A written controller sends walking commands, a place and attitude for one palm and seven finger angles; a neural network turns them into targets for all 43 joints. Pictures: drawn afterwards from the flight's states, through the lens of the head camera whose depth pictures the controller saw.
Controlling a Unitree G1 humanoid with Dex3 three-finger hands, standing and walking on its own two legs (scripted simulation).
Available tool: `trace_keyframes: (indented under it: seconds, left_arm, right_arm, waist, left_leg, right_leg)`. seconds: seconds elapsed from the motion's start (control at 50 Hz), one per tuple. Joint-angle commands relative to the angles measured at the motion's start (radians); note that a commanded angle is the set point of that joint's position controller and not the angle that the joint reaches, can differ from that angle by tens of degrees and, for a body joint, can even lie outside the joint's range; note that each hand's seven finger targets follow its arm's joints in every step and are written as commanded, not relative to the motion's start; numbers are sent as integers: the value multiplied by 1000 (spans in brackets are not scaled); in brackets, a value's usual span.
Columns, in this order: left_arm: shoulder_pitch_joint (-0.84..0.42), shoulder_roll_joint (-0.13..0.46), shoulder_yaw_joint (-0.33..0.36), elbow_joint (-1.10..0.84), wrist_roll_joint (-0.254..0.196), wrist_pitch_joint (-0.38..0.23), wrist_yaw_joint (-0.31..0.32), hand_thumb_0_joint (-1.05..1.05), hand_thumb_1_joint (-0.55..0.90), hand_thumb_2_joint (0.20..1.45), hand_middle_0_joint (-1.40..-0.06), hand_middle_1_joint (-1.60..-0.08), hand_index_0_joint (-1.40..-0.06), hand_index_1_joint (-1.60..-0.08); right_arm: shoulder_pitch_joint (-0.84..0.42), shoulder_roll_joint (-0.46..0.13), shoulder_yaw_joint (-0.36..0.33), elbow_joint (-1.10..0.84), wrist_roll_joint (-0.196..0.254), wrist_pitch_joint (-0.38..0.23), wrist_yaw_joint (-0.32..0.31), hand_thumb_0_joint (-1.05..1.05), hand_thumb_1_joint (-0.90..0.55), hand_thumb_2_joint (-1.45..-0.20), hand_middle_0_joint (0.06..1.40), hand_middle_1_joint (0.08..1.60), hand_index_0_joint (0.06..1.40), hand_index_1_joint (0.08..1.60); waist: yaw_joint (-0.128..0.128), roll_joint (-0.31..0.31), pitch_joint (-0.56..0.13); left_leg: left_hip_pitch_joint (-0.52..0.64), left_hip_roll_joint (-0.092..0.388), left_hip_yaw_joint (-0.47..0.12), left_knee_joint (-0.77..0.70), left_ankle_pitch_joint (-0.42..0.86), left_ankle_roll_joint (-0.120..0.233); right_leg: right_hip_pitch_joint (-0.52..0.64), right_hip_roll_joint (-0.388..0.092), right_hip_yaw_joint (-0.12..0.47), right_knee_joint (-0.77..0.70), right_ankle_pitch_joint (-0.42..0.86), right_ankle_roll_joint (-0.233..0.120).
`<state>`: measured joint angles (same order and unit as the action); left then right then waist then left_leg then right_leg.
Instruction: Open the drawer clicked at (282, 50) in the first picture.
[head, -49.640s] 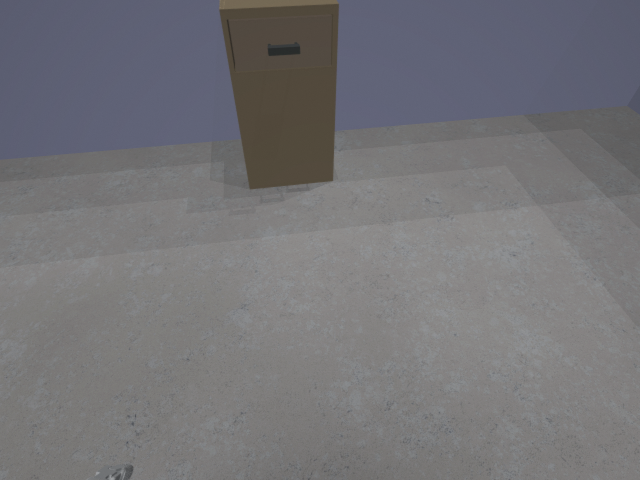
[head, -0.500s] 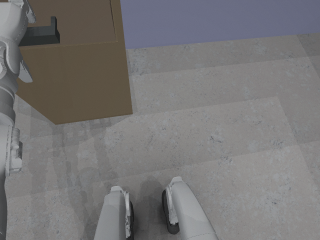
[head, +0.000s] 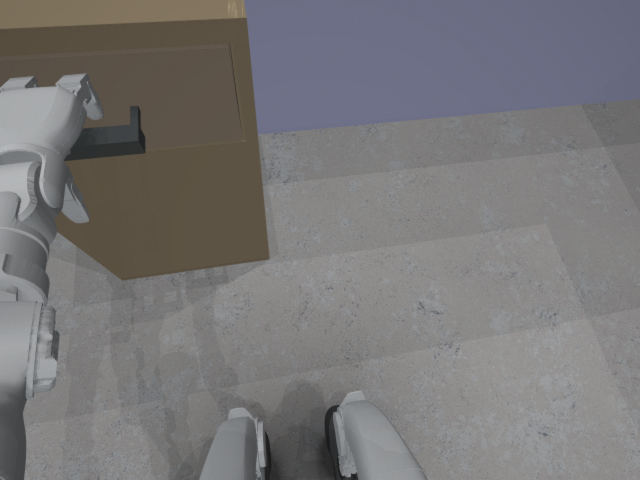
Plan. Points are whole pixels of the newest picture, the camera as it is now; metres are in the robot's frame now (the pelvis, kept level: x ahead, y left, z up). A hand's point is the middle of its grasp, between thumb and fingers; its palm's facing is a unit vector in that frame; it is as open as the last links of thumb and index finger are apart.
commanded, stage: lift the fingers back up to retry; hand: left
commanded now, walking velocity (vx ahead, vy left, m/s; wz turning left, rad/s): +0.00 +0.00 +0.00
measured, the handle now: (95, 129) +0.57 +0.24 -0.01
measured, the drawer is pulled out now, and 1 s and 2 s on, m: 0.00 0.00 0.00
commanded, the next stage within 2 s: re-aim the fingers above the handle in 0.28 s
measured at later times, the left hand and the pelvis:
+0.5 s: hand (57, 141) +0.53 +0.26 +0.03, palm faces -0.09 -0.03 -1.00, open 13.3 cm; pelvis +0.05 +0.01 +0.03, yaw +0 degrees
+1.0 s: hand (54, 136) +0.53 +0.26 +0.04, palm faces -0.11 -0.02 -0.99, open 13.3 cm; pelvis +0.04 +0.00 +0.03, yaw +0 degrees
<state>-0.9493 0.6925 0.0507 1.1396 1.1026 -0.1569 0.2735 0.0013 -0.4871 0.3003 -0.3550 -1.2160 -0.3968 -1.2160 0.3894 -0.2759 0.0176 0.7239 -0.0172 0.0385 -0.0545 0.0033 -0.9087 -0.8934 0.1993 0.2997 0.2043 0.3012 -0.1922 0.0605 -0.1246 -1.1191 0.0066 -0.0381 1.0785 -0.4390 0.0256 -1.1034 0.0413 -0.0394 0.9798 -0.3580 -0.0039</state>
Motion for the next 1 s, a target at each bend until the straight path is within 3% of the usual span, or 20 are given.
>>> trace_keyframes:
  seconds: [0.0,0.06,0.08,0.12,0.16,0.28,0.32,0.34,0.38,0.44,0.52,0.54,0.58,0.62,0.66,0.68,0.74,0.84,0.94,0.98]
  left_arm:
    - [-576,346,97,-331,-30,23,121,0,-500,300,-300,-1200,-300,-1200]
    - [-550,339,112,-360,-37,23,131,0,-500,300,-300,-1200,-300,-1200]
    - [-537,331,111,-374,-38,23,130,0,-500,300,-300,-1200,-300,-1200]
    - [-488,287,94,-332,-33,29,133,0,-500,300,-300,-1200,-300,-1200]
    - [-433,255,87,-315,-32,28,135,0,-500,300,-300,-1200,-300,-1200]
    - [-397,202,56,-252,-25,39,137,0,-500,300,-300,-1200,-300,-1200]
    - [-398,229,74,-252,-19,39,140,0,-500,300,-300,-1200,-300,-1200]
    - [-424,233,75,-279,-16,34,141,0,-500,300,-300,-1200,-300,-1200]
    - [-407,206,66,-293,-11,31,147,0,-500,300,-300,-1200,-300,-1200]
    - [-437,156,33,-299,-15,32,150,0,-500,300,-300,-1200,-300,-1200]
    - [-402,204,70,-299,-14,37,147,0,-500,300,-300,-1200,-300,-1200]
    - [-407,171,47,-291,-17,39,143,0,-500,300,-300,-1200,-300,-1200]
    - [-372,169,49,-253,-15,47,141,0,-500,300,-300,-1200,-300,-1200]
    - [-408,138,19,-268,-14,47,140,0,-500,300,-300,-1200,-300,-1200]
    - [-413,176,44,-276,-11,43,137,0,-500,300,-300,-1200,-300,-1200]
    - [-418,147,20,-267,-16,47,131,0,-500,300,-300,-1200,-300,-1200]
    - [-422,146,16,-232,-18,51,123,0,-500,300,-300,-1200,-300,-1200]
    - [-442,189,34,-248,-19,31,115,0,-500,300,-300,-1200,-300,-1200]
    - [-452,187,28,-226,-19,24,112,0,-500,300,-300,-1200,-300,-1200]
    - [-465,200,33,-236,-15,20,116,0,-500,300,-300,-1200,-300,-1200]
  right_arm:
    - [188,-184,-86,-10,-7,-7,-7,0,-900,-900,200,300,200,300]
    - [186,-183,-94,-3,-13,4,-5,0,-900,-900,200,300,200,300]
    - [177,-181,-94,-6,-13,6,-3,0,-900,-900,200,300,200,300]
    - [174,-178,-98,4,-16,12,1,0,-900,-900,200,300,200,300]
    - [168,-174,-100,2,-17,21,5,0,-900,-900,200,300,200,300]
    - [157,-174,-108,0,-18,40,17,0,-900,-900,200,300,200,300]
    - [152,-177,-109,-9,-19,45,16,0,-900,-900,200,300,200,300]
    - [149,-175,-109,-10,-20,45,15,0,-900,-900,200,300,200,300]
    - [147,-170,-114,-13,-22,46,19,0,-900,-900,200,300,200,300]
    - [149,-163,-119,-17,-22,45,19,0,-900,-900,200,300,200,300]
    - [140,-166,-114,-19,-23,49,19,0,-900,-900,200,300,200,300]
    - [140,-163,-116,-19,-23,50,20,0,-900,-900,200,300,200,300]
    - [137,-166,-116,-13,-21,51,21,0,-900,-900,200,300,200,300]
    - [142,-163,-118,-16,-20,48,21,0,-900,-900,200,300,200,300]
    - [144,-165,-117,-17,-17,48,19,0,-900,-900,200,300,200,300]
    - [143,-163,-117,-15,-18,47,18,0,-900,-900,200,300,200,300]
    - [145,-164,-114,-13,-15,46,15,0,-900,-900,200,300,200,300]
    - [151,-167,-112,-15,-14,36,8,0,-900,-900,200,300,200,300]
    - [157,-168,-112,-10,-11,29,5,0,-900,-900,200,300,200,300]
    - [161,-170,-114,-5,-13,24,5,0,-900,-900,200,300,200,300]
  waist:
    - [6,214,-632]
    - [15,193,-639]
    - [24,221,-626]
    - [18,184,-563]
    - [30,173,-559]
    - [24,116,-482]
    - [27,92,-498]
    - [28,118,-516]
    - [35,140,-545]
    - [14,113,-543]
    - [38,119,-564]
    - [29,116,-552]
    - [32,98,-509]
    - [21,104,-513]
    - [27,112,-546]
    - [18,113,-517]
    - [10,75,-482]
    - [18,87,-508]
    - [6,82,-478]
    - [9,111,-493]
  left_leg:
    - [566,-13,-23,-158,384,8]
    - [625,-13,-20,-175,486,3]
    - [644,-13,-16,-183,504,-1]
    - [641,-9,-15,-191,530,-2]
    - [651,-9,-9,-191,590,-4]
    - [611,-11,0,-205,565,1]
    - [602,-14,1,-207,546,5]
    - [620,-13,-2,-204,579,0]
    - [661,-8,-4,-197,628,-5]
    - [668,-7,-8,-190,637,-4]
    - [652,-11,-1,-196,614,-1]
    - [653,-12,-3,-195,618,-2]
    - [637,-9,-2,-203,580,-1]
    - [641,-11,-1,-213,549,1]
    - [651,-11,-2,-212,557,1]
    - [642,-13,3,-214,540,3]
    - [601,-16,5,-226,480,9]
    - [588,-21,8,-233,437,13]
    - [567,-21,10,-233,419,14]
    - [579,-19,9,-231,413,12]
  right_leg:
    - [302,28,-6,-153,194,-20]
    - [354,30,-6,-174,269,-20]
    - [358,31,-6,-181,276,-22]
    - [356,31,-12,-189,291,-22]
    - [377,32,-11,-187,333,-23]
    - [393,31,-7,-193,343,-23]
    - [413,29,-2,-194,344,-21]
    - [410,27,-3,-186,358,-24]
    - [400,29,-5,-181,365,-23]
    - [392,29,-6,-182,367,-20]
    - [429,28,1,-179,379,-20]
    - [419,29,0,-183,376,-21]
    - [406,30,-3,-189,347,-21]
    - [409,29,-3,-200,331,-21]
    - [419,29,3,-197,340,-20]
    - [416,29,2,-203,336,-21]
    - [426,28,5,-215,313,-22]
    - [449,26,14,-218,299,-23]
    - [435,26,14,-221,287,-22]
    - [418,25,15,-219,274,-22]
